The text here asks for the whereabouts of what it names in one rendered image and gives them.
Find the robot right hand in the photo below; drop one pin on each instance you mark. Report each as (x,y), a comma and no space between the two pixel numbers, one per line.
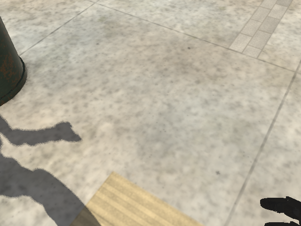
(289,206)

